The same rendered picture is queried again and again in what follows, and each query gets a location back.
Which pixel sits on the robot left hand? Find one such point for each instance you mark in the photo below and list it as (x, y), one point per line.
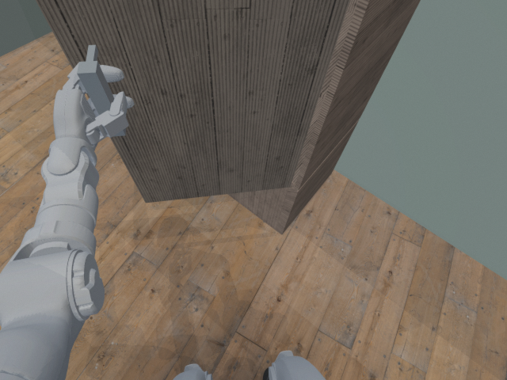
(75, 116)

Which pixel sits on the right robot thigh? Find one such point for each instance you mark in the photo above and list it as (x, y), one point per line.
(294, 368)

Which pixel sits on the left robot upper arm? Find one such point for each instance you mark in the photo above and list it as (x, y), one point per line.
(44, 302)

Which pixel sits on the handle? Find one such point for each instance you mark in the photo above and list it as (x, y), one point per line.
(95, 83)

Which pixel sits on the cupboard door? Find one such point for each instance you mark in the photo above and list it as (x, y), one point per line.
(224, 91)

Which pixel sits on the robot left forearm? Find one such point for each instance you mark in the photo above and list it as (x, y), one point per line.
(68, 212)

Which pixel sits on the robot right shin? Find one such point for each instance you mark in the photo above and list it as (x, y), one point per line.
(284, 354)

